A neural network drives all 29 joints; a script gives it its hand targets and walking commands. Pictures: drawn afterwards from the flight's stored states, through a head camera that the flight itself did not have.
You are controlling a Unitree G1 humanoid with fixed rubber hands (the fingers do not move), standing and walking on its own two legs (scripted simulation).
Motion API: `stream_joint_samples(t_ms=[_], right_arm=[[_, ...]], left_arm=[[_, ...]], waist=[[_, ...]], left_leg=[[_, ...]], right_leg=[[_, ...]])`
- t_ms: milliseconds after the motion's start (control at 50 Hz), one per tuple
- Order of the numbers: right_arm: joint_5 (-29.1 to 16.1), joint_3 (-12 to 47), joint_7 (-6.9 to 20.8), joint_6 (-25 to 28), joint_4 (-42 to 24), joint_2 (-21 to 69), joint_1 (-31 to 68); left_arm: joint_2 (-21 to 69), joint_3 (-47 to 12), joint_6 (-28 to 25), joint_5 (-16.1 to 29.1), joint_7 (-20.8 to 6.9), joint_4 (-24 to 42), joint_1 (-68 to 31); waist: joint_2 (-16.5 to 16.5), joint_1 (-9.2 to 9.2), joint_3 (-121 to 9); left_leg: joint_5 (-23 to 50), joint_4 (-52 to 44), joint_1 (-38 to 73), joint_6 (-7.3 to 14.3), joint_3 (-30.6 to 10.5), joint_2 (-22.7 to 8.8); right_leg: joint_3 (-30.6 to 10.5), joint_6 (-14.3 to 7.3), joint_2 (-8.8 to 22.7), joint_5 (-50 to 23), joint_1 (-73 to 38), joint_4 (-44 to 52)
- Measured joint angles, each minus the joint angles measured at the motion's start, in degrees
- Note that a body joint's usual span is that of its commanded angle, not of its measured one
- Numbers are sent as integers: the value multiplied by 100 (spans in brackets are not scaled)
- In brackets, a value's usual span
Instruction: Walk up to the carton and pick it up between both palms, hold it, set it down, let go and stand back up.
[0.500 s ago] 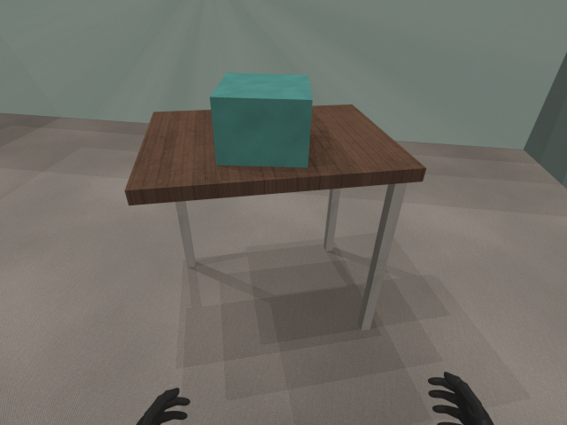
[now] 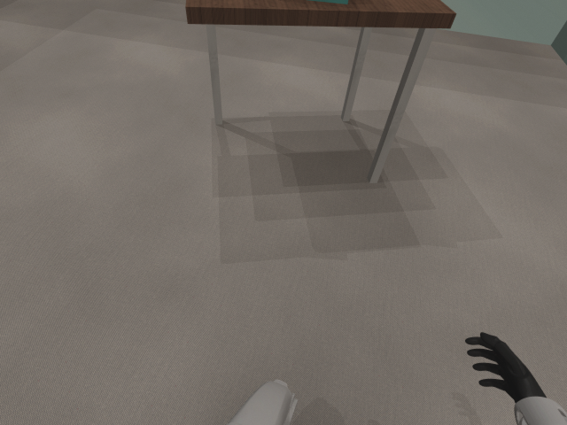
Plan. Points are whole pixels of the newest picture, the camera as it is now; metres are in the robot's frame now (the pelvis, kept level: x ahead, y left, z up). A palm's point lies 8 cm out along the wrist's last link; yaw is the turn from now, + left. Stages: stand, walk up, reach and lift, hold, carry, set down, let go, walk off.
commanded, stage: stand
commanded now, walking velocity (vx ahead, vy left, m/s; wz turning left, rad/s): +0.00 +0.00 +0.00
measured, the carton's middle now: out of the picture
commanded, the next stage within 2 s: none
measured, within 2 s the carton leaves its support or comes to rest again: neither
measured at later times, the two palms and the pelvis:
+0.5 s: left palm out of the picture -0.06 +0.22 -0.06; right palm out of the picture -0.04 -0.26 -0.03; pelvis -0.09 -0.03 +0.09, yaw +13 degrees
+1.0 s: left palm out of the picture -0.08 +0.19 -0.02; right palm out of the picture +0.05 -0.31 -0.03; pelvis -0.12 -0.09 +0.07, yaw +14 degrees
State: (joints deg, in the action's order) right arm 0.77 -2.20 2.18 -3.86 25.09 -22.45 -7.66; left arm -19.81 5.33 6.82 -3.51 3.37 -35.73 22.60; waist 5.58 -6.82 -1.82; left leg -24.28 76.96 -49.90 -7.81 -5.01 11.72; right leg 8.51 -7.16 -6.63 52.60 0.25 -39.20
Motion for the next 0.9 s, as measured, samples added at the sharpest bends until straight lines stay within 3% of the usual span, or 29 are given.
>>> stream_joint_samples(t_ms=[20, 40, 60, 80, 100, 120, 160, 200, 240, 320, 400, 460, 540, 580, 600, 640, 660, 700, 760, 820, 900], right_arm=[[107, -241, -112, 88, 179, -13, -42], [204, -351, -238, 137, 428, 155, -264], [274, -274, -298, 194, 674, 405, -573], [287, -101, -276, 259, 909, 626, -842], [267, 65, -213, 336, 1124, 821, -978], [147, 188, -158, 386, 1264, 948, -1136], [-196, 354, -136, 296, 1587, 1158, -1610], [-224, 517, -207, 163, 2022, 1448, -1957], [-75, 674, -251, 107, 2361, 1683, -2070], [98, 756, -256, 203, 2621, 1905, -1869], [89, 592, -377, 345, 2698, 1678, -1709], [78, 415, -485, 407, 2684, 1502, -1556], [172, 97, -589, 491, 2004, 1314, -1436], [161, -4, -580, 463, 1745, 1191, -1399], [116, -51, -552, 442, 1684, 1091, -1328], [-6, -132, -500, 410, 1535, 957, -1206], [-29, -154, -505, 354, 1451, 944, -1156], [15, -192, -514, 216, 1318, 912, -1033], [35, -259, -439, 138, 1165, 814, -885], [-2, -297, -342, 146, 1063, 754, -770], [20, -282, -266, 156, 1039, 787, -676]], left_arm=[[154, -18, 239, -53, -41, -515, -157], [191, -50, 336, 16, -125, -731, -152], [153, -45, 248, 132, -174, -795, -25], [166, -23, 80, 220, -167, -840, 105], [224, -15, -69, 233, -131, -914, 129], [342, -61, -181, 154, -105, -1007, 60], [645, -271, -289, -26, -218, -1160, -44], [841, -455, -288, -70, -348, -1116, -200], [966, -578, -215, -44, -294, -921, -512], [916, -522, -136, 90, -121, -577, -1083], [808, -392, -110, 148, -120, -595, -1171], [779, -359, -92, 125, -110, -774, -1070], [760, -327, -262, 259, -83, -752, -1104], [781, -307, -373, 248, -92, -711, -1196], [844, -297, -438, 216, -89, -715, -1286], [912, -318, -527, 150, -91, -616, -1442], [900, -306, -557, 175, -103, -537, -1495], [893, -264, -578, 206, -131, -418, -1573], [929, -260, -579, 141, -146, -229, -1573], [919, -250, -566, 144, -175, -150, -1496], [825, -191, -553, 159, -213, -120, -1279]], waist=[[-508, 442, -7], [-678, 664, -75], [-558, 601, -198], [-407, 424, -277], [-249, 330, -78], [-234, 314, 234], [-364, 432, 473], [-343, 478, 469], [-441, 462, 580], [-401, 569, 719], [-320, 629, 569], [-213, 666, 434], [-106, 824, 693], [-123, 881, 824], [-281, 890, 935], [-541, 930, 1070], [-534, 905, 1074], [-502, 838, 1053], [-589, 695, 971], [-713, 613, 885], [-777, 543, 817]], left_leg=[[-335, 1014, 240, 197, -419, 80], [-663, 1399, 745, 382, -519, -61], [-1188, 822, 1479, 670, -319, -456], [-2874, -315, 2251, 1276, -49, -772], [-3141, -655, 2540, 1572, 186, -803], [-2939, -529, 2679, 1623, 303, -778], [-2565, -501, 2919, 1568, 329, -635], [-2104, -1037, 3126, 1569, 401, -432], [-1614, -1676, 3321, 1532, 332, -416], [-563, -3058, 3443, 1353, 37, -517], [121, -4042, 3424, 1222, -254, -646], [353, -4438, 3426, 1144, -338, -640], [360, -4460, 3533, 1012, -341, -556], [202, -4222, 3559, 946, -312, -518], [97, -4048, 3573, 903, -353, -605], [101, -3543, 3424, 771, -429, -727], [-312, -3050, 3251, 710, -343, -695], [-972, -2047, 2942, 632, -188, -640], [-1069, -1289, 2679, 573, -131, -706], [-908, -1441, 2674, 494, -57, -902], [-936, -2384, 2938, 464, 184, -1147]], right_leg=[[590, -56, -368, 162, 195, -231], [1002, -65, -455, 40, 526, -762], [984, -85, -398, -144, 901, -1376], [693, -64, -353, -393, 1363, -2201], [406, 59, -220, -874, 1794, -3359], [195, 198, -124, -889, 2133, -4440], [-232, 334, 142, -1163, 2653, -5176], [-868, 482, 380, -1870, 3336, -5405], [-1108, 657, 554, -2455, 3846, -5152], [-1133, 825, 774, -3412, 4394, -4272], [-1091, 852, 704, -4027, 4211, -3766], [-1006, 887, 733, -3867, 3695, -3021], [-830, 1061, 807, -3210, 2783, -844], [-804, 949, 800, -3654, 2334, 270], [-733, 781, 702, -3993, 2211, 426], [-570, 534, 575, -3949, 2112, 402], [-563, 458, 604, -3862, 2122, 343], [-579, 376, 684, -3795, 2098, 325], [-586, 356, 710, -3917, 2061, 465], [-564, 316, 665, -4022, 2089, 537], [-523, 265, 555, -4074, 2185, 483]])
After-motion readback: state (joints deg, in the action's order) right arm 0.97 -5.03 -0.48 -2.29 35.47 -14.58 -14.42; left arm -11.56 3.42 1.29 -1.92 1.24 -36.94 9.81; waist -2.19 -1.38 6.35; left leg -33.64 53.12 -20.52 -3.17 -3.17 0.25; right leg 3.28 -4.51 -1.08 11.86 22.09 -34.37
